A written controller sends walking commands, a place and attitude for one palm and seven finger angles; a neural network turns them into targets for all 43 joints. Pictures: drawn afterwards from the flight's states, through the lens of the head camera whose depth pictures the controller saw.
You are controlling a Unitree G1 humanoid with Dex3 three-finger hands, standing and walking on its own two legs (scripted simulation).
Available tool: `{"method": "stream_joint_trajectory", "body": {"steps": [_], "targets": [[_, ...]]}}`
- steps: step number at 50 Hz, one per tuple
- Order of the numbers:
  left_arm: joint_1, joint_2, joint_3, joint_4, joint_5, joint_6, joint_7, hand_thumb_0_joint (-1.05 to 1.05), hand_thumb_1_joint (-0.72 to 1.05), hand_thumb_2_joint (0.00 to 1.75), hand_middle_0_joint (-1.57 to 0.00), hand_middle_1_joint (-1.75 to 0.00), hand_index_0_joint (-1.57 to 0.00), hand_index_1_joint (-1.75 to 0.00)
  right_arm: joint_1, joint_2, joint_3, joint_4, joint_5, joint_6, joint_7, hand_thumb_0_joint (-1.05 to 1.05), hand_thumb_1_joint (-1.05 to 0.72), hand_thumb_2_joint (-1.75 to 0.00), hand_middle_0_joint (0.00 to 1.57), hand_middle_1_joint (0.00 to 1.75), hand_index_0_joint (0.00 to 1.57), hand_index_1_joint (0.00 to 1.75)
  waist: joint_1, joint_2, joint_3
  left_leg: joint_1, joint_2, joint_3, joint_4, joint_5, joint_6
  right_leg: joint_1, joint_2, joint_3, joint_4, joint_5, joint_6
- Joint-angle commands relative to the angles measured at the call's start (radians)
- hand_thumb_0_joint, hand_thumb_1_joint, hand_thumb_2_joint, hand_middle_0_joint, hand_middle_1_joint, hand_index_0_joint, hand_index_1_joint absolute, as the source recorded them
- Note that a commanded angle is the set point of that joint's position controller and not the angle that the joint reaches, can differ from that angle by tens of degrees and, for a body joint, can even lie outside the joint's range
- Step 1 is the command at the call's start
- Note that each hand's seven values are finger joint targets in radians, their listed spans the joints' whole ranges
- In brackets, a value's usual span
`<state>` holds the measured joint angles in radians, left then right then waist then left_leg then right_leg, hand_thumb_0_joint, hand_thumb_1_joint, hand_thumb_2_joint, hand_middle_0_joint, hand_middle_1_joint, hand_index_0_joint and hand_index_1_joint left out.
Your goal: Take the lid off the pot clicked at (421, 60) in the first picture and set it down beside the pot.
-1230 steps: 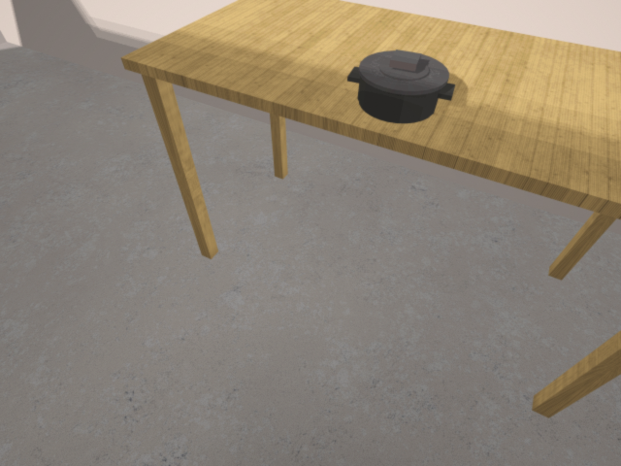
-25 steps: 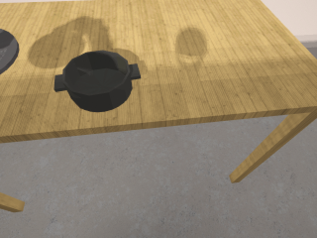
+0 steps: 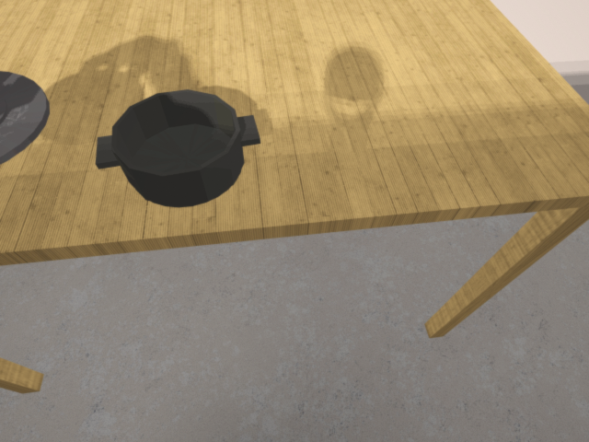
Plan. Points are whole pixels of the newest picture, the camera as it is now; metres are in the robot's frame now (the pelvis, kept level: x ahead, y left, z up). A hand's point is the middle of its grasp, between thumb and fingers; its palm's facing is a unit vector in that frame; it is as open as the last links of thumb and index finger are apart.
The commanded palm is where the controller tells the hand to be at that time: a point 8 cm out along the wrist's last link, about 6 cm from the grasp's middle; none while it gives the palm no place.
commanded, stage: lower the lid onto the table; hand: left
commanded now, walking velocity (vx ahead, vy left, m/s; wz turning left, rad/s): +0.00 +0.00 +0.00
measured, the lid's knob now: out of the picture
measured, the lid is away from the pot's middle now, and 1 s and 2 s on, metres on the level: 0.23 0.24 0.25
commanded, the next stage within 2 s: open the fingers wide in 1.36 s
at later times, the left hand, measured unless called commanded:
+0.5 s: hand out of the picture +0.46 +0.35 +0.20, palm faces -0.36 -0.25 -0.90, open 9.0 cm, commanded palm +0.48 +0.36 +0.26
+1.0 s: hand out of the picture +0.45 +0.36 +0.16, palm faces -0.42 -0.25 -0.87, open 9.0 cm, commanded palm +0.49 +0.36 +0.23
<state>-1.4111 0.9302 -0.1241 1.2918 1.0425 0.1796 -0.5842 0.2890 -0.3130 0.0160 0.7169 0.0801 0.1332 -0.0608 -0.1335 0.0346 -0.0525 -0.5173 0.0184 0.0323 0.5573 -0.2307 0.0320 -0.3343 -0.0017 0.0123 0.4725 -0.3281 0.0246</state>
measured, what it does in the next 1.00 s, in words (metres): stands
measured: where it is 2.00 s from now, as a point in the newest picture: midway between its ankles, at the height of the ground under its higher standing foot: outside the picture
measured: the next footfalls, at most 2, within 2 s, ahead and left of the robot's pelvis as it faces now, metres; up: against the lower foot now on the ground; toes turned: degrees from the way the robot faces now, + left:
none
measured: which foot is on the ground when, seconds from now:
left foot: down 0.00-1.00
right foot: down 0.00-1.00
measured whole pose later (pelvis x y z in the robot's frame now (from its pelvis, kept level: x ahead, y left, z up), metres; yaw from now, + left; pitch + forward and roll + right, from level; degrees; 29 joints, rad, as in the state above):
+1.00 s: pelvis -0.01 +0.01 -0.01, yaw +0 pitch +13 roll -3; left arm -1.34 0.93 -0.11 1.33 1.03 0.08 -0.54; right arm 0.33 -0.31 0.02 0.74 0.08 0.11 -0.09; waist -0.15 0.02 -0.06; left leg -0.63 0.03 0.03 0.66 -0.26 0.04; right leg -0.44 0.01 0.01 0.56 -0.35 0.03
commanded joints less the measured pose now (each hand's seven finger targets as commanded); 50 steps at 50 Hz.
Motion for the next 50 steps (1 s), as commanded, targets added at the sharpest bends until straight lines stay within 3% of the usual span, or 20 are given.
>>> {"method": "stream_joint_trajectory", "body": {"steps": [1,2,6,8,11,15,16,20,25,26,27,30,31,34,36,40,41,45,47,50], "targets": [[-0.543,0.273,0.049,-0.248,0.015,-0.008,0.057,0.00,0.50,1.01,-0.66,-1.14,-0.71,-1.11,0.085,-0.195,-0.059,-0.051,-0.005,-0.026,-0.017,0.00,-0.90,-0.90,0.20,0.30,0.20,0.30,0.002,0.107,-0.461,0.474,-0.024,-0.005,0.024,0.426,0.047,-0.049,0.060,-0.044,-0.030,0.354,-0.039],[-0.504,0.258,0.036,-0.193,0.015,-0.012,0.057,0.00,0.50,1.01,-0.66,-1.14,-0.71,-1.11,0.084,-0.189,-0.057,-0.053,-0.003,-0.028,-0.021,0.00,-0.90,-0.90,0.20,0.30,0.20,0.30,-0.002,0.098,-0.413,0.435,-0.034,0.000,0.029,0.404,0.050,-0.060,0.062,-0.046,-0.028,0.358,-0.045],[-0.535,0.284,0.054,-0.253,0.012,-0.021,0.063,0.00,0.50,1.01,-0.66,-1.14,-0.71,-1.11,0.091,-0.195,-0.060,-0.049,-0.005,-0.025,-0.021,0.00,-0.90,-0.90,0.20,0.30,0.20,0.30,0.000,0.127,-0.466,0.466,-0.027,0.002,0.036,0.451,0.049,-0.047,0.059,-0.040,-0.022,0.389,-0.041],[-0.490,0.232,0.014,-0.173,0.007,-0.020,0.058,0.00,0.50,1.01,-0.66,-1.14,-0.71,-1.11,0.098,-0.191,-0.057,-0.045,-0.002,-0.024,-0.022,0.00,-0.90,-0.90,0.20,0.30,0.20,0.30,-0.012,0.094,-0.396,0.423,-0.030,0.001,0.032,0.395,0.048,-0.078,0.063,-0.049,-0.026,0.357,-0.041],[-0.530,0.276,0.046,-0.242,0.007,-0.028,0.066,0.00,0.50,1.01,-0.66,-1.14,-0.71,-1.11,0.098,-0.198,-0.060,-0.043,-0.004,-0.023,-0.023,0.00,-0.90,-0.90,0.20,0.30,0.20,0.30,-0.005,0.131,-0.455,0.462,-0.022,-0.005,0.036,0.421,0.046,-0.076,0.063,-0.045,-0.019,0.352,-0.042],[-0.519,0.226,0.023,-0.283,-0.009,-0.039,0.063,0.00,0.50,1.01,-0.66,-1.14,-0.71,-1.11,0.104,-0.191,-0.061,-0.046,-0.002,-0.034,-0.025,0.00,-0.90,-0.90,0.20,0.30,0.20,0.30,0.001,0.174,-0.487,0.529,-0.015,-0.015,0.056,0.544,0.044,-0.103,0.070,-0.056,-0.002,0.381,-0.049],[-0.537,0.274,0.066,-0.302,0.002,-0.037,0.070,0.00,0.50,1.01,-0.66,-1.14,-0.71,-1.11,0.112,-0.197,-0.068,-0.046,-0.007,-0.029,-0.021,0.00,-0.90,-0.90,0.20,0.30,0.20,0.30,0.004,0.184,-0.526,0.543,-0.011,-0.026,0.060,0.546,0.042,-0.104,0.068,-0.050,-0.002,0.365,-0.042],[-0.421,0.265,0.064,-0.219,-0.006,-0.055,0.066,0.00,0.50,1.01,-0.66,-1.14,-0.71,-1.11,0.112,-0.193,-0.058,-0.056,0.000,-0.028,-0.020,0.00,-0.90,-0.90,0.20,0.30,0.20,0.30,0.005,0.114,-0.455,0.453,-0.025,-0.003,0.065,0.499,0.043,-0.088,0.071,-0.054,0.007,0.383,-0.047],[-0.452,0.282,0.073,-0.258,-0.007,-0.069,0.073,0.00,0.50,1.01,-0.66,-1.14,-0.71,-1.11,0.108,-0.194,-0.058,-0.061,-0.001,-0.022,-0.022,0.00,-0.90,-0.90,0.20,0.30,0.20,0.30,0.008,0.145,-0.464,0.467,-0.022,-0.008,0.071,0.489,0.044,-0.106,0.072,-0.054,0.014,0.364,-0.049],[-0.478,0.332,0.108,-0.274,0.004,-0.068,0.080,0.00,0.50,1.01,-0.66,-1.14,-0.71,-1.11,0.114,-0.201,-0.064,-0.060,-0.004,-0.015,-0.021,0.00,-0.90,-0.90,0.20,0.30,0.20,0.30,0.006,0.153,-0.494,0.470,-0.021,-0.017,0.072,0.473,0.042,-0.102,0.069,-0.048,0.012,0.348,-0.043],[-0.448,0.293,0.080,-0.219,0.003,-0.070,0.078,0.00,0.50,1.01,-0.66,-1.14,-0.71,-1.11,0.114,-0.194,-0.063,-0.061,-0.002,-0.018,-0.024,0.00,-0.90,-0.90,0.20,0.30,0.20,0.30,-0.001,0.147,-0.449,0.445,-0.026,-0.012,0.077,0.452,0.046,-0.124,0.072,-0.051,0.011,0.344,-0.046],[-0.430,0.278,0.071,-0.242,-0.010,-0.082,0.076,0.00,0.50,1.01,-0.66,-1.14,-0.71,-1.11,0.112,-0.194,-0.058,-0.063,0.002,-0.022,-0.024,0.00,-0.90,-0.90,0.20,0.30,0.20,0.30,0.005,0.140,-0.459,0.457,-0.020,-0.012,0.073,0.467,0.043,-0.124,0.074,-0.057,0.021,0.342,-0.049],[-0.466,0.316,0.096,-0.258,0.002,-0.078,0.084,0.00,0.50,1.01,-0.66,-1.14,-0.71,-1.11,0.119,-0.202,-0.065,-0.057,-0.004,-0.014,-0.022,0.00,-0.90,-0.90,0.20,0.30,0.20,0.30,0.002,0.160,-0.484,0.461,-0.017,-0.018,0.072,0.437,0.040,-0.127,0.071,-0.050,0.017,0.318,-0.043],[-0.422,0.269,0.054,-0.181,-0.007,-0.078,0.080,0.00,0.50,1.01,-0.66,-1.14,-0.71,-1.11,0.122,-0.199,-0.061,-0.052,0.000,-0.013,-0.027,0.00,-0.90,-0.90,0.20,0.30,0.20,0.30,-0.016,0.101,-0.392,0.384,-0.025,-0.010,0.061,0.308,0.042,-0.150,0.071,-0.055,0.007,0.281,-0.045],[-0.485,0.262,0.045,-0.240,-0.007,-0.080,0.085,0.00,0.50,1.01,-0.66,-1.14,-0.71,-1.11,0.121,-0.203,-0.064,-0.047,-0.002,-0.017,-0.029,0.00,-0.90,-0.90,0.20,0.30,0.20,0.30,-0.014,0.164,-0.451,0.452,-0.015,-0.023,0.064,0.347,0.040,-0.174,0.071,-0.053,0.012,0.265,-0.046],[-0.439,0.224,0.022,-0.193,-0.020,-0.088,0.080,0.00,0.50,1.01,-0.66,-1.14,-0.71,-1.11,0.131,-0.195,-0.054,-0.038,-0.002,-0.038,-0.040,0.00,-0.90,-0.90,0.20,0.30,0.20,0.30,-0.018,0.115,-0.423,0.430,-0.020,-0.017,0.069,0.329,0.046,-0.183,0.079,-0.063,0.021,0.267,-0.049],[-0.490,0.267,0.049,-0.224,-0.012,-0.085,0.088,0.00,0.50,1.01,-0.66,-1.14,-0.71,-1.11,0.133,-0.205,-0.061,-0.029,-0.005,-0.031,-0.039,0.00,-0.90,-0.90,0.20,0.30,0.20,0.30,-0.022,0.143,-0.449,0.436,-0.015,-0.020,0.068,0.309,0.043,-0.184,0.073,-0.055,0.018,0.261,-0.045],[-0.470,0.232,0.025,-0.217,-0.019,-0.099,0.086,0.00,0.50,1.01,-0.66,-1.14,-0.71,-1.11,0.136,-0.199,-0.054,-0.028,-0.005,-0.043,-0.045,0.00,-0.90,-0.90,0.20,0.30,0.20,0.30,-0.015,0.161,-0.451,0.442,-0.016,-0.021,0.078,0.347,0.040,-0.200,0.080,-0.064,0.036,0.269,-0.052],[-0.489,0.286,0.062,-0.217,-0.003,-0.102,0.096,0.00,0.50,1.01,-0.66,-1.14,-0.71,-1.11,0.146,-0.201,-0.060,-0.027,-0.007,-0.039,-0.045,0.00,-0.90,-0.90,0.20,0.30,0.20,0.30,-0.016,0.195,-0.478,0.447,-0.017,-0.027,0.090,0.348,0.039,-0.204,0.077,-0.055,0.038,0.270,-0.050],[-0.446,0.224,0.028,-0.194,-0.016,-0.108,0.089,0.00,0.50,1.01,-0.66,-1.14,-0.71,-1.11,0.151,-0.197,-0.055,-0.027,-0.003,-0.046,-0.046,0.00,-0.90,-0.90,0.20,0.30,0.20,0.30,-0.018,0.161,-0.446,0.448,-0.010,-0.031,0.091,0.377,0.035,-0.229,0.084,-0.069,0.046,0.260,-0.051]]}}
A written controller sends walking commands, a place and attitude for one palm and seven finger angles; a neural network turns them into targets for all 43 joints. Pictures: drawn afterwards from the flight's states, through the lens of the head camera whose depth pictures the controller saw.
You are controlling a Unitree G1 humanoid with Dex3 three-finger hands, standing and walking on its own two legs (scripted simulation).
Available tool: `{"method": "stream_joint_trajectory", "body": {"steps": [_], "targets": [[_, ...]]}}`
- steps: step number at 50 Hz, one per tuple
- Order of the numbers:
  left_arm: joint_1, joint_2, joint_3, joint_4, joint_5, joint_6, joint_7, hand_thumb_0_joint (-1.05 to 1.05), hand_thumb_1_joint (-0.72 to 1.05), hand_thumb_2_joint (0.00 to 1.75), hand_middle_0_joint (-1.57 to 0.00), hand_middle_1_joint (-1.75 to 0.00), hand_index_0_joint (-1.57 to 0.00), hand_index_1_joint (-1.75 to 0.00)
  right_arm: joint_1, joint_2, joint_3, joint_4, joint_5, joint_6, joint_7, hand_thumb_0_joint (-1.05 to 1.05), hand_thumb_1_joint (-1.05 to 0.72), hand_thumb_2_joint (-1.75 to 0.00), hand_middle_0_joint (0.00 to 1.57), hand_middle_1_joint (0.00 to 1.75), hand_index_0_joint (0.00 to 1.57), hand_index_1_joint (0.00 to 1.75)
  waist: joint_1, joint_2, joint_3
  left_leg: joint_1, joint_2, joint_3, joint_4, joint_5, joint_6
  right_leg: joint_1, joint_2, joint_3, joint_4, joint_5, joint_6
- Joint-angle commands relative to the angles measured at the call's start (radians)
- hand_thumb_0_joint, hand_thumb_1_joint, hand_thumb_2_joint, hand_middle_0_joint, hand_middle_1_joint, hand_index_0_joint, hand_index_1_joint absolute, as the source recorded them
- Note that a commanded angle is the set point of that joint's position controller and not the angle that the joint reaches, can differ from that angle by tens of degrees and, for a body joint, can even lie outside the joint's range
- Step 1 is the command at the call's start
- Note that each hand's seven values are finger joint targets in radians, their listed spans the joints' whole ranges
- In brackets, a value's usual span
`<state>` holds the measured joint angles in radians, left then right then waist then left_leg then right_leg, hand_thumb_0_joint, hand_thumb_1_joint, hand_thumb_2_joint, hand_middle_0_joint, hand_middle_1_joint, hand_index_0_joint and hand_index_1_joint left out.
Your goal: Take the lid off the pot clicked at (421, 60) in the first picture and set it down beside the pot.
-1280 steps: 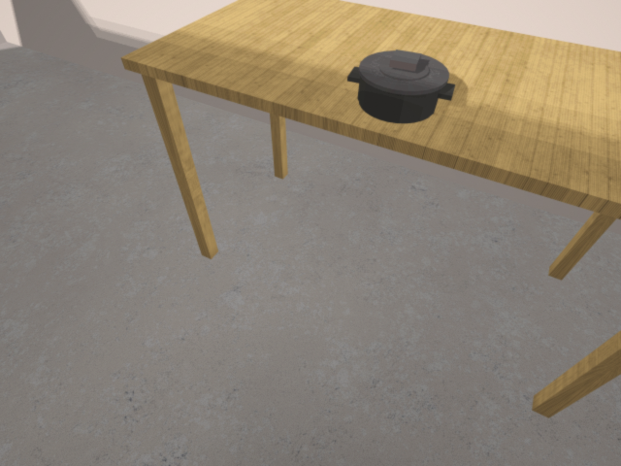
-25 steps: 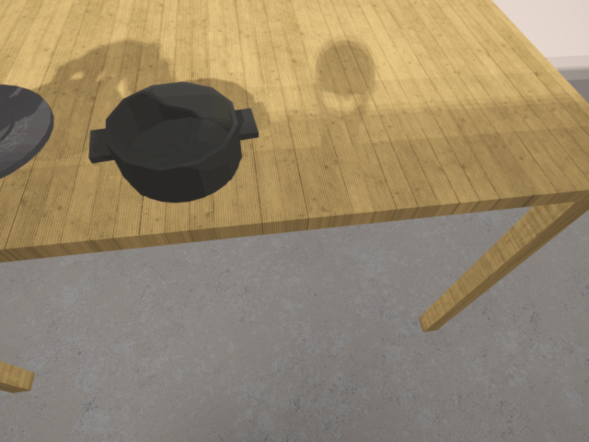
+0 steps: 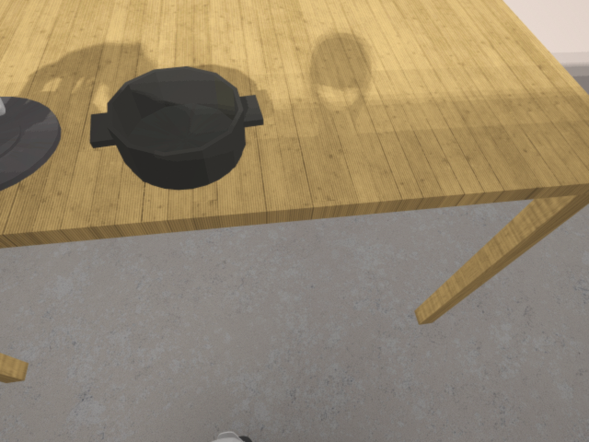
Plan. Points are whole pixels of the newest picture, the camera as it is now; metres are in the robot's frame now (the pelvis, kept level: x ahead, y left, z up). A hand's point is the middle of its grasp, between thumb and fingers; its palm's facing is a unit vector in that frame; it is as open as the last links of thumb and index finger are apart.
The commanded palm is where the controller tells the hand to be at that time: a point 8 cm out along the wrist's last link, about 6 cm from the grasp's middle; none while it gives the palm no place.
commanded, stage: lower the lid onto the table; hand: left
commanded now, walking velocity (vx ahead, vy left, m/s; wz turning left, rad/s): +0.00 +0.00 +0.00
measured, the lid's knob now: out of the picture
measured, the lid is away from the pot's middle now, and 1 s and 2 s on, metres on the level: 0.24 0.25 0.25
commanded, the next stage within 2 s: open the fingers wide in 0.36 s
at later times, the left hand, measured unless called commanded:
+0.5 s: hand out of the picture +0.47 +0.36 +0.14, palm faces -0.43 -0.23 -0.87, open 8.9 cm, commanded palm +0.48 +0.35 +0.21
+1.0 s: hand out of the picture +0.45 +0.36 +0.14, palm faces -0.42 -0.14 -0.90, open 8.4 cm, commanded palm +0.49 +0.36 +0.21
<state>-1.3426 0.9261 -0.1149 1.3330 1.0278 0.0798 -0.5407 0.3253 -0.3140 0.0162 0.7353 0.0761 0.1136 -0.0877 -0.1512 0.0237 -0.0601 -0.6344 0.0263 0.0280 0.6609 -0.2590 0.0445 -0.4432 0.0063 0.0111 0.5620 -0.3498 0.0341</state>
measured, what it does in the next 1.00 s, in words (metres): stands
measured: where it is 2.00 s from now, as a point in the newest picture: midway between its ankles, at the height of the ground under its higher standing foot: outside the picture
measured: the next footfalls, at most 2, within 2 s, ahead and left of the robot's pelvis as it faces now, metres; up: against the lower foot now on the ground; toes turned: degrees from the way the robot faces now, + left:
none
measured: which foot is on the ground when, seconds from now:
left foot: down 0.00-1.00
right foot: down 0.00-1.00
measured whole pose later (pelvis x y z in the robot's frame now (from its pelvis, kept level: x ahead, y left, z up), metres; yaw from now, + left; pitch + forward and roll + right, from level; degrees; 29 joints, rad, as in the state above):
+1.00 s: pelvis -0.01 +0.01 -0.01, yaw +0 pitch +15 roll -4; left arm -1.21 0.94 -0.06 1.20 1.03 -0.09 -0.49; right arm 0.30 -0.30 0.01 0.69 0.08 0.18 -0.10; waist -0.13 0.02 -0.07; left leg -0.73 0.03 0.02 0.75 -0.28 0.05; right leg -0.53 0.01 0.01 0.65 -0.37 0.04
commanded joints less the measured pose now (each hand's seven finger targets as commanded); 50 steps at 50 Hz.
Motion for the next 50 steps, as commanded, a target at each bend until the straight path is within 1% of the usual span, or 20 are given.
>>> {"method": "stream_joint_trajectory", "body": {"steps": [1,5,12,14,16,18,22,23,25,27,29,31,33,34,39,41,44,46,48,50], "targets": [[-0.553,0.282,0.058,-0.269,0.009,-0.006,0.055,0.00,0.50,1.01,-0.66,-1.14,-0.71,-1.11,0.114,-0.205,-0.065,-0.043,-0.005,-0.017,-0.016,0.00,-0.90,-0.90,0.20,0.30,0.20,0.30,0.003,0.189,-0.485,0.577,-0.017,-0.031,-0.008,0.393,0.021,-0.113,0.071,-0.057,-0.046,0.279,-0.055],[-0.479,0.267,0.048,-0.204,0.007,-0.018,0.054,0.00,0.50,1.01,-0.66,-1.14,-0.71,-1.11,0.121,-0.199,-0.053,-0.051,-0.003,-0.018,-0.019,0.00,-0.90,-0.90,0.20,0.30,0.20,0.30,0.002,0.139,-0.430,0.512,-0.027,-0.018,0.000,0.369,0.024,-0.110,0.078,-0.065,-0.034,0.283,-0.060],[-0.470,0.293,0.058,-0.171,0.016,-0.025,0.063,0.00,0.50,1.01,-0.66,-1.14,-0.71,-1.11,0.142,-0.202,-0.058,-0.050,-0.001,-0.007,-0.021,0.00,-0.90,-0.90,0.20,0.30,0.20,0.30,-0.014,0.149,-0.424,0.491,-0.027,-0.019,0.023,0.359,0.024,-0.141,0.078,-0.060,-0.026,0.285,-0.054],[-0.511,0.332,0.084,-0.235,0.017,-0.028,0.066,0.00,0.50,1.01,-0.66,-1.14,-0.71,-1.11,0.146,-0.205,-0.062,-0.052,-0.004,-0.002,-0.021,0.00,-0.90,-0.90,0.20,0.30,0.20,0.30,-0.009,0.183,-0.472,0.510,-0.025,-0.019,0.025,0.367,0.024,-0.125,0.077,-0.057,-0.023,0.297,-0.055],[-0.520,0.304,0.072,-0.252,0.016,-0.031,0.067,0.00,0.50,1.01,-0.66,-1.14,-0.71,-1.11,0.153,-0.201,-0.064,-0.051,-0.006,-0.006,-0.020,0.00,-0.90,-0.90,0.20,0.30,0.20,0.30,-0.005,0.237,-0.511,0.577,-0.014,-0.034,0.038,0.452,0.019,-0.163,0.081,-0.060,-0.013,0.288,-0.054],[-0.466,0.323,0.093,-0.209,0.015,-0.034,0.067,0.00,0.50,1.01,-0.66,-1.14,-0.71,-1.11,0.161,-0.202,-0.062,-0.050,-0.005,-0.004,-0.020,0.00,-0.90,-0.90,0.20,0.30,0.20,0.30,-0.011,0.171,-0.469,0.523,-0.019,-0.031,0.042,0.414,0.021,-0.157,0.082,-0.063,-0.013,0.291,-0.053],[-0.472,0.288,0.068,-0.220,0.011,-0.036,0.068,0.00,0.50,1.01,-0.66,-1.14,-0.71,-1.11,0.162,-0.199,-0.064,-0.050,-0.005,-0.002,-0.020,0.00,-0.90,-0.90,0.20,0.30,0.20,0.30,-0.014,0.214,-0.464,0.540,-0.016,-0.033,0.050,0.424,0.021,-0.192,0.083,-0.064,-0.007,0.282,-0.056],[-0.345,0.271,0.111,-0.314,-0.006,-0.042,0.069,0.00,0.50,1.01,-0.66,-1.14,-0.71,-1.11,0.150,-0.185,-0.075,-0.098,-0.001,0.002,-0.004,0.00,-0.90,-0.90,0.20,0.30,0.20,0.30,0.040,0.239,-0.539,0.582,-0.018,-0.053,0.048,0.534,0.011,-0.160,0.082,-0.075,0.007,0.298,-0.066],[-0.276,0.301,0.166,-0.463,0.007,-0.115,0.096,0.00,0.48,0.99,-0.64,-1.13,-0.69,-1.10,0.135,-0.176,-0.075,-0.111,-0.013,0.021,-0.008,0.00,-0.90,-0.90,0.20,0.30,0.20,0.30,0.049,0.245,-0.578,0.659,0.001,-0.052,0.078,0.692,0.005,-0.190,0.090,-0.070,0.014,0.309,-0.067],[-0.238,0.264,0.145,-0.341,-0.002,-0.121,0.095,0.00,0.46,0.96,-0.63,-1.12,-0.66,-1.09,0.126,-0.178,-0.078,-0.100,-0.006,0.043,-0.009,0.00,-0.90,-0.90,0.20,0.30,0.20,0.30,0.017,0.161,-0.420,0.524,-0.012,-0.040,0.059,0.459,0.016,-0.218,0.086,-0.068,-0.011,0.236,-0.061],[-0.275,0.358,0.199,-0.389,-0.010,-0.137,0.096,0.00,0.43,0.94,-0.61,-1.11,-0.65,-1.08,0.116,-0.191,-0.077,-0.106,-0.002,0.059,-0.013,0.00,-0.90,-0.90,0.20,0.30,0.20,0.30,0.024,0.128,-0.433,0.465,-0.024,-0.025,0.036,0.333,0.023,-0.152,0.079,-0.061,-0.014,0.239,-0.065],[-0.346,0.387,0.205,-0.465,0.004,-0.156,0.106,0.00,0.41,0.92,-0.59,-1.10,-0.63,-1.07,0.108,-0.189,-0.077,-0.107,-0.003,0.065,-0.019,0.00,-0.90,-0.90,0.20,0.30,0.20,0.30,0.029,0.238,-0.513,0.546,-0.018,-0.033,0.048,0.403,0.016,-0.176,0.078,-0.059,0.000,0.233,-0.067],[-0.310,0.324,0.164,-0.386,0.002,-0.157,0.102,0.00,0.38,0.90,-0.58,-1.08,-0.61,-1.06,0.110,-0.182,-0.074,-0.099,0.000,0.062,-0.021,0.00,-0.90,-0.90,0.20,0.30,0.20,0.30,0.014,0.194,-0.443,0.527,-0.015,-0.039,0.049,0.364,0.016,-0.216,0.082,-0.065,-0.009,0.205,-0.067],[-0.291,0.358,0.192,-0.370,0.000,-0.161,0.102,0.00,0.37,0.90,-0.57,-1.07,-0.60,-1.05,0.106,-0.186,-0.073,-0.100,0.001,0.064,-0.022,0.00,-0.90,-0.90,0.20,0.30,0.20,0.30,0.020,0.163,-0.435,0.493,-0.019,-0.033,0.043,0.318,0.017,-0.192,0.081,-0.064,-0.010,0.201,-0.067],[-0.308,0.315,0.142,-0.328,-0.009,-0.164,0.099,0.00,0.30,0.87,-0.54,-1.03,-0.56,-1.01,0.097,-0.184,-0.067,-0.095,0.004,0.059,-0.028,0.00,-0.90,-0.90,0.20,0.30,0.20,0.30,0.002,0.126,-0.398,0.437,-0.028,-0.021,0.036,0.226,0.022,-0.185,0.076,-0.059,-0.011,0.193,-0.067],[-0.343,0.325,0.146,-0.373,-0.009,-0.168,0.101,0.00,0.27,0.85,-0.52,-1.01,-0.55,-0.99,0.095,-0.187,-0.068,-0.092,0.002,0.059,-0.030,0.00,-0.90,-0.90,0.20,0.30,0.20,0.30,0.007,0.163,-0.446,0.479,-0.021,-0.024,0.042,0.269,0.019,-0.191,0.075,-0.056,-0.002,0.201,-0.065],[-0.321,0.311,0.129,-0.320,-0.010,-0.167,0.096,0.00,0.22,0.84,-0.50,-0.98,-0.52,-0.97,0.093,-0.188,-0.063,-0.087,0.004,0.058,-0.030,0.00,-0.90,-0.90,0.20,0.30,0.20,0.30,-0.001,0.124,-0.390,0.422,-0.024,-0.019,0.035,0.204,0.020,-0.192,0.073,-0.058,-0.007,0.185,-0.065],[-0.353,0.317,0.129,-0.362,-0.007,-0.171,0.099,0.00,0.20,0.83,-0.49,-0.96,-0.51,-0.95,0.095,-0.189,-0.064,-0.085,0.004,0.059,-0.031,0.00,-0.90,-0.90,0.20,0.30,0.20,0.30,0.007,0.178,-0.437,0.469,-0.020,-0.027,0.042,0.272,0.016,-0.204,0.075,-0.058,0.004,0.199,-0.068],[-0.341,0.250,0.086,-0.331,-0.009,-0.165,0.093,0.00,0.17,0.82,-0.48,-0.94,-0.50,-0.93,0.104,-0.185,-0.068,-0.080,0.003,0.056,-0.027,0.00,-0.90,-0.90,0.20,0.30,0.20,0.30,0.000,0.187,-0.411,0.494,-0.015,-0.037,0.044,0.277,0.013,-0.250,0.078,-0.067,0.001,0.176,-0.069],[-0.331,0.278,0.116,-0.376,-0.020,-0.176,0.090,0.00,0.14,0.81,-0.47,-0.92,-0.48,-0.91,0.100,-0.187,-0.064,-0.086,0.002,0.054,-0.029,0.00,-0.90,-0.90,0.20,0.30,0.20,0.30,0.018,0.180,-0.456,0.515,-0.014,-0.038,0.047,0.339,0.013,-0.220,0.080,-0.070,0.016,0.197,-0.071]]}}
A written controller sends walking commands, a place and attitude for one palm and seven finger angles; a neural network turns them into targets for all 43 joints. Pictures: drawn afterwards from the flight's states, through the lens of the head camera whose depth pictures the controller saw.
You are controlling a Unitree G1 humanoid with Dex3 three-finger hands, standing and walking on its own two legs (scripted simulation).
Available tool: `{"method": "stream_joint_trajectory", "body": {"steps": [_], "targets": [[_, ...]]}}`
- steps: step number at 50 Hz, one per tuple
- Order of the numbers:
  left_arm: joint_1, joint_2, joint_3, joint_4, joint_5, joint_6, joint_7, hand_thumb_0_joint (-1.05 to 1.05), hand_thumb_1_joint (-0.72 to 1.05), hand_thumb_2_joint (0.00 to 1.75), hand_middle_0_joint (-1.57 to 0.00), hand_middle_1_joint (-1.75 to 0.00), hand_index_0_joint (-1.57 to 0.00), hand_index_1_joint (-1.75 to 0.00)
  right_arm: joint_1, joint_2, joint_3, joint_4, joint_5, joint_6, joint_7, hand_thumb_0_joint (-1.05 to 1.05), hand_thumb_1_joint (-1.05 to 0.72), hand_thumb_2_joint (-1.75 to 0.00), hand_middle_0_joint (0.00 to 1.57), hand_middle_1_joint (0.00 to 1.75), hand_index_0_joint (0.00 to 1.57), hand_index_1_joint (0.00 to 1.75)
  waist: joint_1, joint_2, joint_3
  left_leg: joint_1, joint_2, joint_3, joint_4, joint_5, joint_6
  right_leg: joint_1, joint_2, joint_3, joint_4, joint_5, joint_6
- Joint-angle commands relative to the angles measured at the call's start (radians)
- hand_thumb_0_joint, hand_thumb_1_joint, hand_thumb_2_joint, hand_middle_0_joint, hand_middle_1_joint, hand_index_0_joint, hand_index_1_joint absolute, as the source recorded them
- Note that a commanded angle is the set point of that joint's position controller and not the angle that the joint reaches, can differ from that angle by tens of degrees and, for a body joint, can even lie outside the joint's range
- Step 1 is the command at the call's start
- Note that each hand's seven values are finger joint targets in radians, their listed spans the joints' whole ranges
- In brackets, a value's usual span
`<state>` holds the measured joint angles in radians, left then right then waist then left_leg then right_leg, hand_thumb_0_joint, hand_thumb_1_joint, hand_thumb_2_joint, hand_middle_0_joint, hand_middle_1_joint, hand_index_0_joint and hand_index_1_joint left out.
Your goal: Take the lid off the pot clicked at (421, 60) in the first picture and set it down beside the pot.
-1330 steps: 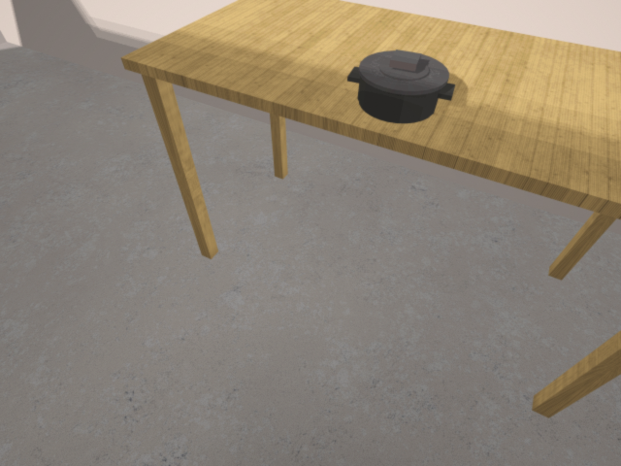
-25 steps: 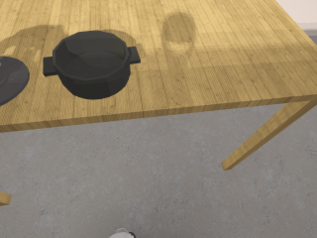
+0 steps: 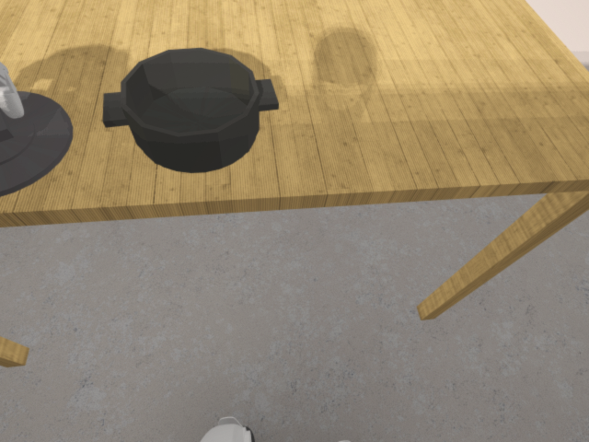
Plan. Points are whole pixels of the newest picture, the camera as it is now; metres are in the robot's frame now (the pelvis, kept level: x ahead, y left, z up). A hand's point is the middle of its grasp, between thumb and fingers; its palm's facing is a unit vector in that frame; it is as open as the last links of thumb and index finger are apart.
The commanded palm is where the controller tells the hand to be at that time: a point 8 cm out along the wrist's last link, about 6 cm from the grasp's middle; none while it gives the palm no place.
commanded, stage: open the fingers wide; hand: left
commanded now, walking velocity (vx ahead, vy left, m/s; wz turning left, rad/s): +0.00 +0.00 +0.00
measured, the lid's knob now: out of the picture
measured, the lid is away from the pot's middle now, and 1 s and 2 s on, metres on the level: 0.25 0.25 0.25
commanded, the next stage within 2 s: raise the empty hand in 0.56 s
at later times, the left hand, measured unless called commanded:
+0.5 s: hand out of the picture +0.48 +0.35 +0.16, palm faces -0.39 -0.12 -0.91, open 10.9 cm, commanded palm +0.50 +0.34 +0.22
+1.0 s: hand out of the picture +0.47 +0.35 +0.19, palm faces -0.36 -0.12 -0.92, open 11.1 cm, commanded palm +0.50 +0.35 +0.26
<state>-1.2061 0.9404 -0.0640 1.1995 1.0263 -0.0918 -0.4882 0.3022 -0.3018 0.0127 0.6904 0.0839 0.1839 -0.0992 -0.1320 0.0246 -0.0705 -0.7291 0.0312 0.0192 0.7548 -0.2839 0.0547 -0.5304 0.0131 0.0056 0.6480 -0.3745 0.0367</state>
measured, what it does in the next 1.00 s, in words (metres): stands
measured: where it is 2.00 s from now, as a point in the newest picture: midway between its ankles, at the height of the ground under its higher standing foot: outside the picture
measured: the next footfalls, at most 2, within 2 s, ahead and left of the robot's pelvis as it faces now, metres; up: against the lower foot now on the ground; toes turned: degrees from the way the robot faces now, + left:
none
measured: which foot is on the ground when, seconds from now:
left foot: down 0.00-1.00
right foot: down 0.00-1.00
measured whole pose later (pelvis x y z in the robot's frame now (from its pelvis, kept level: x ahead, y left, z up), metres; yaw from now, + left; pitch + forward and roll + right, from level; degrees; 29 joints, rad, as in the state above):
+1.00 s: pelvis +0.00 +0.01 +0.00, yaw +0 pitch +13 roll -4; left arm -1.26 0.92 -0.10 1.18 1.03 -0.05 -0.50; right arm 0.32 -0.30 0.01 0.68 0.09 0.18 -0.09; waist -0.13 0.03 -0.07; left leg -0.69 0.02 0.03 0.72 -0.27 0.07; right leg -0.49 0.00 0.02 0.61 -0.36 0.03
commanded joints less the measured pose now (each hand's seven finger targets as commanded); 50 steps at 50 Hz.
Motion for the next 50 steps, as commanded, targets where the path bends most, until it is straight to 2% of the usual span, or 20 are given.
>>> {"method": "stream_joint_trajectory", "body": {"steps": [1,3,5,9,10,11,16,18,19,24,25,28,30,34,36,38,42,44,46,50], "targets": [[-0.519,0.284,0.077,-0.293,-0.010,-0.003,0.043,0.00,0.12,0.80,-0.46,-0.91,-0.47,-0.90,0.131,-0.202,-0.071,-0.041,-0.010,-0.012,-0.015,0.00,-0.90,-0.90,0.20,0.30,0.20,0.30,-0.005,0.220,-0.501,0.653,-0.015,-0.038,-0.039,0.398,0.000,-0.147,0.072,-0.056,-0.073,0.228,-0.070],[-0.453,0.225,0.051,-0.204,-0.017,0.004,0.033,0.00,0.09,0.79,-0.45,-0.89,-0.46,-0.88,0.139,-0.196,-0.073,-0.039,-0.006,-0.011,-0.011,0.00,-0.90,-0.90,0.20,0.30,0.20,0.30,-0.015,0.169,-0.423,0.617,-0.019,-0.037,-0.036,0.373,0.002,-0.169,0.075,-0.063,-0.083,0.216,-0.070],[-0.424,0.247,0.067,-0.189,-0.025,-0.004,0.031,0.00,0.06,0.79,-0.44,-0.86,-0.45,-0.86,0.135,-0.198,-0.062,-0.046,-0.003,-0.012,-0.012,0.00,-0.90,-0.90,0.20,0.30,0.20,0.30,-0.003,0.118,-0.413,0.578,-0.027,-0.028,-0.043,0.354,0.006,-0.134,0.079,-0.066,-0.070,0.223,-0.072],[-0.444,0.293,0.084,-0.182,0.000,0.002,0.044,0.00,-0.01,0.78,-0.42,-0.81,-0.42,-0.81,0.143,-0.200,-0.067,-0.048,-0.003,-0.002,-0.010,0.00,-0.90,-0.90,0.20,0.30,0.20,0.30,-0.008,0.129,-0.400,0.533,-0.033,-0.024,-0.049,0.286,0.006,-0.125,0.075,-0.057,-0.079,0.213,-0.074],[-0.461,0.272,0.068,-0.230,-0.005,-0.007,0.043,0.00,-0.02,0.77,-0.41,-0.80,-0.42,-0.80,0.138,-0.200,-0.062,-0.048,-0.003,-0.004,-0.010,0.00,-0.90,-0.90,0.20,0.30,0.20,0.30,0.001,0.166,-0.429,0.576,-0.026,-0.026,-0.048,0.346,0.003,-0.131,0.076,-0.064,-0.065,0.220,-0.076],[-0.492,0.304,0.091,-0.238,0.005,-0.003,0.049,0.00,-0.04,0.77,-0.41,-0.79,-0.41,-0.79,0.146,-0.202,-0.071,-0.047,-0.008,-0.001,-0.007,0.00,-0.90,-0.90,0.20,0.30,0.20,0.30,-0.002,0.180,-0.458,0.597,-0.022,-0.035,-0.046,0.336,0.001,-0.141,0.076,-0.057,-0.073,0.207,-0.072],[-0.468,0.316,0.124,-0.269,0.003,-0.004,0.049,0.00,-0.07,0.77,-0.40,-0.75,-0.40,-0.75,0.153,-0.198,-0.077,-0.060,-0.009,0.004,-0.001,0.00,-0.90,-0.90,0.20,0.30,0.20,0.30,0.010,0.208,-0.513,0.657,-0.017,-0.047,-0.030,0.464,-0.002,-0.140,0.080,-0.058,-0.069,0.239,-0.070],[-0.414,0.242,0.077,-0.194,-0.004,0.008,0.043,0.00,-0.08,0.78,-0.41,-0.75,-0.41,-0.75,0.153,-0.195,-0.077,-0.060,-0.004,0.007,0.003,0.00,-0.90,-0.90,0.20,0.30,0.20,0.30,-0.005,0.152,-0.410,0.600,-0.020,-0.045,-0.041,0.394,-0.001,-0.166,0.081,-0.065,-0.081,0.212,-0.073],[-0.403,0.251,0.083,-0.181,-0.008,0.014,0.043,0.00,-0.08,0.79,-0.41,-0.74,-0.41,-0.74,0.153,-0.197,-0.076,-0.063,-0.004,0.008,0.005,0.00,-0.90,-0.90,0.20,0.30,0.20,0.30,-0.003,0.119,-0.392,0.570,-0.023,-0.039,-0.053,0.340,0.003,-0.146,0.080,-0.064,-0.087,0.205,-0.073],[-0.443,0.301,0.118,-0.260,0.000,0.008,0.052,0.00,-0.09,0.81,-0.42,-0.72,-0.42,-0.72,0.147,-0.196,-0.080,-0.074,-0.005,0.012,0.003,0.00,-0.90,-0.90,0.20,0.30,0.20,0.30,0.007,0.160,-0.457,0.610,-0.026,-0.041,-0.051,0.373,0.006,-0.120,0.077,-0.056,-0.086,0.225,-0.076],[-0.418,0.264,0.094,-0.260,-0.011,0.001,0.048,0.00,-0.09,0.81,-0.42,-0.72,-0.42,-0.72,0.144,-0.193,-0.073,-0.076,-0.002,0.008,0.002,0.00,-0.90,-0.90,0.20,0.30,0.20,0.30,0.009,0.157,-0.448,0.628,-0.023,-0.043,-0.049,0.423,0.002,-0.130,0.079,-0.066,-0.074,0.228,-0.077],[-0.429,0.240,0.074,-0.228,-0.015,0.013,0.045,0.00,-0.10,0.82,-0.43,-0.71,-0.43,-0.71,0.142,-0.197,-0.078,-0.070,-0.003,0.012,0.006,0.00,-0.90,-0.90,0.20,0.30,0.20,0.30,-0.003,0.136,-0.395,0.588,-0.022,-0.046,-0.063,0.332,0.003,-0.146,0.076,-0.062,-0.091,0.195,-0.075],[-0.435,0.216,0.054,-0.267,-0.018,0.008,0.046,0.00,-0.10,0.83,-0.43,-0.70,-0.43,-0.70,0.133,-0.193,-0.073,-0.075,-0.002,0.007,0.005,0.00,-0.90,-0.90,0.20,0.30,0.20,0.30,0.006,0.166,-0.421,0.624,-0.023,-0.041,-0.061,0.374,0.002,-0.143,0.076,-0.063,-0.081,0.203,-0.078],[-0.462,0.257,0.082,-0.261,-0.016,0.014,0.050,0.00,-0.10,0.83,-0.44,-0.69,-0.44,-0.69,0.132,-0.198,-0.077,-0.073,-0.003,0.008,0.003,0.00,-0.90,-0.90,0.20,0.30,0.20,0.30,-0.001,0.130,-0.410,0.592,-0.024,-0.048,-0.077,0.277,0.004,-0.131,0.070,-0.058,-0.098,0.179,-0.077],[-0.527,0.240,0.063,-0.329,-0.014,0.013,0.051,0.00,-0.10,0.83,-0.44,-0.69,-0.44,-0.69,0.123,-0.193,-0.078,-0.074,-0.007,0.000,0.001,0.00,-0.90,-0.90,0.20,0.30,0.20,0.30,0.001,0.199,-0.472,0.669,-0.017,-0.059,-0.072,0.340,0.002,-0.148,0.070,-0.055,-0.094,0.178,-0.075],[-0.505,0.223,0.050,-0.266,-0.017,0.023,0.047,0.00,-0.10,0.83,-0.44,-0.69,-0.44,-0.69,0.131,-0.194,-0.074,-0.066,-0.004,-0.005,-0.002,0.00,-0.90,-0.90,0.20,0.30,0.20,0.30,-0.008,0.160,-0.415,0.639,-0.020,-0.062,-0.080,0.298,0.003,-0.157,0.071,-0.059,-0.105,0.166,-0.077],[-0.524,0.211,0.023,-0.219,-0.011,0.040,0.042,0.00,-0.10,0.83,-0.44,-0.69,-0.44,-0.69,0.125,-0.194,-0.066,-0.060,-0.002,-0.018,-0.006,0.00,-0.90,-0.90,0.20,0.30,0.20,0.30,-0.009,0.144,-0.392,0.599,-0.030,-0.051,-0.094,0.237,0.006,-0.131,0.069,-0.057,-0.112,0.161,-0.077],[-0.517,0.241,0.038,-0.198,-0.007,0.047,0.037,0.00,-0.10,0.83,-0.44,-0.69,-0.44,-0.69,0.122,-0.199,-0.063,-0.058,-0.001,-0.018,-0.006,0.00,-0.90,-0.90,0.20,0.30,0.20,0.30,-0.008,0.104,-0.375,0.562,-0.032,-0.039,-0.102,0.196,0.008,-0.100,0.066,-0.055,-0.120,0.166,-0.076],[-0.559,0.253,0.041,-0.239,-0.001,0.045,0.032,0.00,-0.10,0.83,-0.44,-0.69,-0.44,-0.69,0.117,-0.200,-0.064,-0.060,-0.003,-0.020,-0.006,0.00,-0.90,-0.90,0.20,0.30,0.20,0.30,-0.002,0.148,-0.428,0.604,-0.028,-0.040,-0.100,0.239,0.004,-0.097,0.066,-0.054,-0.113,0.174,-0.074],[-0.527,0.190,-0.008,-0.198,-0.015,0.049,0.011,0.00,-0.10,0.83,-0.44,-0.69,-0.44,-0.69,0.117,-0.194,-0.056,-0.058,0.003,-0.026,-0.005,0.00,-0.90,-0.90,0.20,0.30,0.20,0.30,-0.001,0.137,-0.381,0.604,-0.029,-0.032,-0.101,0.294,0.005,-0.095,0.070,-0.064,-0.113,0.196,-0.076]]}}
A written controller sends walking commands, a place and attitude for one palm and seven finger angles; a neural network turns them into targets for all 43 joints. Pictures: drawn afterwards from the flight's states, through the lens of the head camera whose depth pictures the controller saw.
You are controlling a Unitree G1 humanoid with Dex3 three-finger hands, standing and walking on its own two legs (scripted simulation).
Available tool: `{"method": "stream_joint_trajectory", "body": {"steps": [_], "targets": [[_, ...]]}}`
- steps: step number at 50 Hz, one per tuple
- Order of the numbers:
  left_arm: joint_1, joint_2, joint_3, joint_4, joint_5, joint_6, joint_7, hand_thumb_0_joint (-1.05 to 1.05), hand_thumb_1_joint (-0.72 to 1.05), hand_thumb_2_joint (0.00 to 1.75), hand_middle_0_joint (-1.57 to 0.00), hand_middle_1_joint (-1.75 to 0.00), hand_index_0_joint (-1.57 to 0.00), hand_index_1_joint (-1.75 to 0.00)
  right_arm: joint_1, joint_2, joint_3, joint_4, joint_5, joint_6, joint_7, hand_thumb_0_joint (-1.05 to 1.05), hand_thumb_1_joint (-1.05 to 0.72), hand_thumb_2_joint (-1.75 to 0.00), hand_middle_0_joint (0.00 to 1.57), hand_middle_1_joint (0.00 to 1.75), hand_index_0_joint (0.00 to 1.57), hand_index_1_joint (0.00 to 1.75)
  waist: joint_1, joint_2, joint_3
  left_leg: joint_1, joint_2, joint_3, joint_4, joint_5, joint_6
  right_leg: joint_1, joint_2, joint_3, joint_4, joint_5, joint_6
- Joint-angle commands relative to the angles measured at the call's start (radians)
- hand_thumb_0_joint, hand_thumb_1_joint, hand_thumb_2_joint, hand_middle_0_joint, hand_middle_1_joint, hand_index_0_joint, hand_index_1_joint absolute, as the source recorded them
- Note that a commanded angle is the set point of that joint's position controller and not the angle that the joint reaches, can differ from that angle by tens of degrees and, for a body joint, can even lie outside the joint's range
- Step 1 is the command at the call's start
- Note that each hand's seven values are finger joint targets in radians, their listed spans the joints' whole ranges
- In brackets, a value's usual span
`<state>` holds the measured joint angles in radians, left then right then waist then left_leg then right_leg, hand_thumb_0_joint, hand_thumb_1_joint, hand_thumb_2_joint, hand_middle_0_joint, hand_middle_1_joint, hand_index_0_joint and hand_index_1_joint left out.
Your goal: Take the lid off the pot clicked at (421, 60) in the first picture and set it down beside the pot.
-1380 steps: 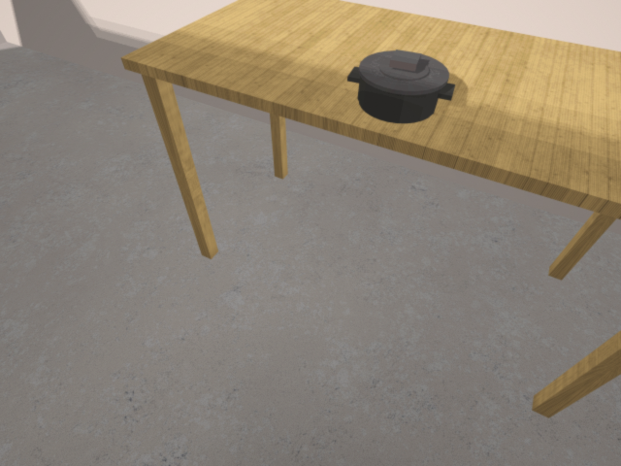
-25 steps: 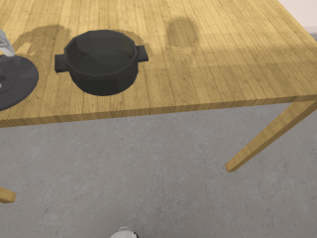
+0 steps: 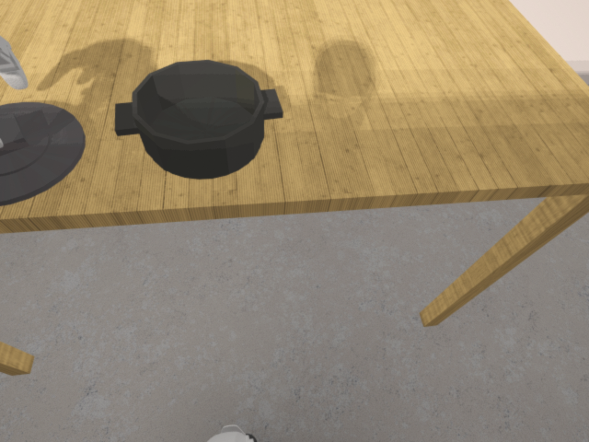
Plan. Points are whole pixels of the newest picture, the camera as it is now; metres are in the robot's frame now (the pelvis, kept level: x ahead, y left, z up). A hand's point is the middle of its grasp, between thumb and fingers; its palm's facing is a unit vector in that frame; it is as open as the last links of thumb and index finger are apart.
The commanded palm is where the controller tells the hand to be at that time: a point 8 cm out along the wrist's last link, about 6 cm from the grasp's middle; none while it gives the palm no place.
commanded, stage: raise the empty hand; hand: left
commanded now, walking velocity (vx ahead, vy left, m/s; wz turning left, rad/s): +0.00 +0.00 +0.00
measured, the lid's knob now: out of the picture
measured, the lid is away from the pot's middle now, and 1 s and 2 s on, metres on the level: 0.25 0.25 0.25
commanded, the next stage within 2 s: draw the hand back to the body in 0.96 s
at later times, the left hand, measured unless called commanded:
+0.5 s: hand out of the picture +0.48 +0.34 +0.23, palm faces -0.30 -0.12 -0.95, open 11.1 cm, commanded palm +0.50 +0.34 +0.31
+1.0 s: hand out of the picture +0.48 +0.33 +0.28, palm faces -0.25 -0.13 -0.96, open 11.1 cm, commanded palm +0.50 +0.33 +0.34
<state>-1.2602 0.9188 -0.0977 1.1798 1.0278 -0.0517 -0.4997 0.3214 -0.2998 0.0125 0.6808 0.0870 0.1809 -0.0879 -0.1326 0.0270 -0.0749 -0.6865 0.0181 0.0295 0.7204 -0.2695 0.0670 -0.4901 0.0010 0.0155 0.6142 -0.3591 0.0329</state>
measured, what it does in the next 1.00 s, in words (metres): stands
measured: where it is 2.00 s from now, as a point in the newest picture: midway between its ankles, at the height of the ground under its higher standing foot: outside the picture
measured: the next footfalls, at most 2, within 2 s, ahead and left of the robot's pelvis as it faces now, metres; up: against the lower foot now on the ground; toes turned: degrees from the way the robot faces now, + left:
none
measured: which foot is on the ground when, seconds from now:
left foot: down 0.00-1.00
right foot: down 0.00-1.00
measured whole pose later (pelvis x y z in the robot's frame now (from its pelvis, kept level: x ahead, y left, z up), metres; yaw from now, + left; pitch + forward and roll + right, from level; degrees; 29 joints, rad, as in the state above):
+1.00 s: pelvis +0.02 -0.02 +0.01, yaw +1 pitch +12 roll -2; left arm -1.46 0.97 -0.14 1.20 1.06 0.08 -0.58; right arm 0.31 -0.31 0.02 0.69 0.09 0.19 -0.05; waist -0.13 0.04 -0.06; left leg -0.57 0.01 0.03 0.60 -0.24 0.04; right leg -0.38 0.00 0.01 0.51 -0.34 0.03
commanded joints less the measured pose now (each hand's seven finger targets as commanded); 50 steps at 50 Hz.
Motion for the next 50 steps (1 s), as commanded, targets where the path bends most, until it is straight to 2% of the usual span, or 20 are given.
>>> {"method": "stream_joint_trajectory", "body": {"steps": [1,6,9,10,12,14,17,21,23,26,30,33,38,39,41,42,45,48,49,50], "targets": [[-0.516,0.259,0.056,-0.206,-0.007,0.014,0.025,0.00,-0.10,0.83,-0.44,-0.69,-0.44,-0.69,0.105,-0.204,-0.063,-0.042,-0.006,-0.018,-0.012,0.00,-0.90,-0.90,0.20,0.30,0.20,0.30,-0.003,0.138,-0.408,0.572,-0.012,-0.049,-0.066,0.275,-0.007,-0.133,0.081,-0.067,-0.086,0.184,-0.068],[-0.556,0.280,0.074,-0.269,0.000,0.015,0.016,0.00,-0.10,0.83,-0.44,-0.69,-0.44,-0.69,0.109,-0.202,-0.070,-0.049,-0.007,-0.017,-0.007,0.00,-0.90,-0.90,0.20,0.30,0.20,0.30,0.004,0.190,-0.476,0.648,-0.005,-0.060,-0.056,0.405,-0.009,-0.128,0.083,-0.067,-0.086,0.215,-0.067],[-0.504,0.245,0.051,-0.179,0.000,0.032,0.006,0.00,-0.10,0.83,-0.44,-0.69,-0.44,-0.69,0.111,-0.198,-0.069,-0.051,-0.001,-0.009,-0.001,0.00,-0.90,-0.90,0.20,0.30,0.20,0.30,-0.005,0.130,-0.381,0.578,-0.015,-0.051,-0.064,0.343,-0.007,-0.126,0.083,-0.072,-0.099,0.203,-0.068],[-0.513,0.222,0.034,-0.232,-0.011,0.025,0.001,0.00,-0.10,0.83,-0.44,-0.69,-0.44,-0.69,0.103,-0.197,-0.062,-0.053,0.001,-0.013,0.001,0.00,-0.90,-0.90,0.20,0.30,0.20,0.30,0.008,0.154,-0.410,0.617,-0.008,-0.047,-0.068,0.408,-0.008,-0.112,0.083,-0.078,-0.087,0.222,-0.070],[-0.547,0.276,0.070,-0.241,0.008,0.033,0.006,0.00,-0.10,0.83,-0.44,-0.69,-0.44,-0.69,0.107,-0.197,-0.069,-0.059,-0.005,-0.007,0.005,0.00,-0.90,-0.90,0.20,0.30,0.20,0.30,0.006,0.179,-0.435,0.623,-0.016,-0.054,-0.059,0.421,-0.005,-0.105,0.085,-0.070,-0.096,0.231,-0.070],[-0.518,0.302,0.092,-0.197,0.012,0.038,0.003,0.00,-0.10,0.83,-0.44,-0.69,-0.44,-0.69,0.110,-0.198,-0.068,-0.060,-0.003,-0.003,0.006,0.00,-0.90,-0.90,0.20,0.30,0.20,0.30,0.005,0.125,-0.416,0.587,-0.018,-0.046,-0.066,0.380,-0.002,-0.079,0.084,-0.070,-0.104,0.231,-0.067],[-0.525,0.262,0.047,-0.177,0.009,0.049,-0.002,0.00,-0.10,0.83,-0.44,-0.69,-0.44,-0.69,0.098,-0.196,-0.062,-0.061,0.002,-0.002,0.009,0.00,-0.90,-0.90,0.20,0.30,0.20,0.30,-0.001,0.119,-0.370,0.562,-0.019,-0.041,-0.079,0.344,-0.001,-0.083,0.081,-0.071,-0.110,0.218,-0.067],[-0.609,0.274,0.048,-0.258,0.014,0.059,-0.006,0.00,-0.10,0.83,-0.44,-0.69,-0.44,-0.69,0.090,-0.197,-0.064,-0.064,-0.002,-0.005,0.012,0.00,-0.90,-0.90,0.20,0.30,0.20,0.30,0.003,0.174,-0.439,0.636,-0.009,-0.054,-0.086,0.404,-0.004,-0.079,0.079,-0.068,-0.115,0.220,-0.065],[-0.597,0.215,0.006,-0.207,0.006,0.073,-0.015,0.00,-0.10,0.83,-0.44,-0.69,-0.44,-0.69,0.095,-0.195,-0.064,-0.054,0.000,-0.009,0.013,0.00,-0.90,-0.90,0.20,0.30,0.20,0.30,-0.007,0.143,-0.381,0.614,-0.010,-0.054,-0.095,0.364,-0.003,-0.094,0.079,-0.075,-0.127,0.206,-0.065],[-0.603,0.271,0.044,-0.204,0.017,0.075,-0.013,0.00,-0.10,0.83,-0.44,-0.69,-0.44,-0.69,0.089,-0.198,-0.059,-0.055,-0.002,-0.013,0.013,0.00,-0.90,-0.90,0.20,0.30,0.20,0.30,0.002,0.128,-0.398,0.607,-0.015,-0.047,-0.099,0.361,-0.001,-0.061,0.077,-0.071,-0.128,0.216,-0.065],[-0.614,0.214,-0.014,-0.191,0.010,0.086,-0.024,0.00,-0.10,0.83,-0.44,-0.69,-0.44,-0.69,0.078,-0.194,-0.049,-0.050,0.005,-0.021,0.012,0.00,-0.90,-0.90,0.20,0.30,0.20,0.30,0.001,0.119,-0.373,0.601,-0.016,-0.035,-0.115,0.357,-0.001,-0.043,0.073,-0.077,-0.132,0.229,-0.068],[-0.658,0.267,0.021,-0.197,0.028,0.098,-0.022,0.00,-0.10,0.83,-0.44,-0.69,-0.44,-0.69,0.083,-0.196,-0.057,-0.049,0.000,-0.022,0.014,0.00,-0.90,-0.90,0.20,0.30,0.20,0.30,-0.001,0.138,-0.402,0.610,-0.020,-0.039,-0.112,0.354,0.002,-0.032,0.072,-0.067,-0.144,0.232,-0.064],[-0.680,0.215,-0.020,-0.198,0.025,0.117,-0.034,0.00,-0.10,0.83,-0.44,-0.69,-0.44,-0.69,0.074,-0.193,-0.057,-0.047,0.001,-0.023,0.020,0.00,-0.90,-0.90,0.20,0.30,0.20,0.30,-0.003,0.147,-0.390,0.625,-0.017,-0.039,-0.118,0.408,0.000,-0.028,0.071,-0.069,-0.152,0.256,-0.063],[-0.660,0.211,-0.021,-0.161,0.026,0.123,-0.036,0.00,-0.10,0.83,-0.44,-0.69,-0.44,-0.69,0.080,-0.192,-0.056,-0.043,0.001,-0.024,0.020,0.00,-0.90,-0.90,0.20,0.30,0.20,0.30,-0.007,0.110,-0.364,0.608,-0.018,-0.036,-0.121,0.385,0.002,-0.027,0.072,-0.072,-0.157,0.251,-0.061],[-0.694,0.275,0.020,-0.218,0.037,0.120,-0.034,0.00,-0.10,0.83,-0.44,-0.69,-0.44,-0.69,0.067,-0.199,-0.053,-0.047,0.000,-0.022,0.022,0.00,-0.90,-0.90,0.20,0.30,0.20,0.30,0.008,0.137,-0.429,0.626,-0.016,-0.032,-0.122,0.429,-0.001,0.014,0.067,-0.064,-0.150,0.276,-0.059],[-0.701,0.253,0.000,-0.210,0.038,0.124,-0.036,0.00,-0.10,0.83,-0.44,-0.69,-0.44,-0.69,0.067,-0.192,-0.055,-0.050,0.001,-0.022,0.022,0.00,-0.90,-0.90,0.20,0.30,0.20,0.30,0.003,0.146,-0.412,0.622,-0.022,-0.030,-0.118,0.435,0.003,0.011,0.068,-0.065,-0.153,0.285,-0.062],[-0.644,0.200,-0.031,-0.187,0.027,0.128,-0.045,0.00,-0.10,0.83,-0.44,-0.69,-0.44,-0.69,0.073,-0.188,-0.050,-0.051,0.007,-0.028,0.025,0.00,-0.90,-0.90,0.20,0.30,0.20,0.30,0.006,0.126,-0.396,0.640,-0.016,-0.026,-0.118,0.507,0.001,0.015,0.070,-0.075,-0.148,0.315,-0.063],[-0.600,0.246,-0.006,-0.113,0.037,0.140,-0.043,0.00,-0.10,0.83,-0.44,-0.69,-0.44,-0.69,0.064,-0.196,-0.048,-0.051,0.003,-0.013,0.028,0.00,-0.90,-0.90,0.20,0.30,0.20,0.30,-0.001,0.040,-0.326,0.528,-0.031,-0.001,-0.135,0.333,0.004,0.051,0.063,-0.062,-0.164,0.296,-0.055],[-0.622,0.279,0.009,-0.141,0.040,0.136,-0.040,0.00,-0.10,0.83,-0.44,-0.69,-0.44,-0.69,0.060,-0.197,-0.047,-0.053,0.003,-0.010,0.026,0.00,-0.90,-0.90,0.20,0.30,0.20,0.30,0.001,0.037,-0.339,0.513,-0.035,0.004,-0.141,0.312,0.007,0.077,0.060,-0.058,-0.164,0.308,-0.056],[-0.617,0.249,-0.014,-0.153,0.033,0.131,-0.041,0.00,-0.10,0.83,-0.44,-0.69,-0.44,-0.69,0.049,-0.194,-0.040,-0.055,0.008,-0.015,0.023,0.00,-0.90,-0.90,0.20,0.30,0.20,0.30,0.005,0.056,-0.350,0.539,-0.031,0.009,-0.137,0.366,0.007,0.083,0.059,-0.061,-0.155,0.338,-0.060]]}}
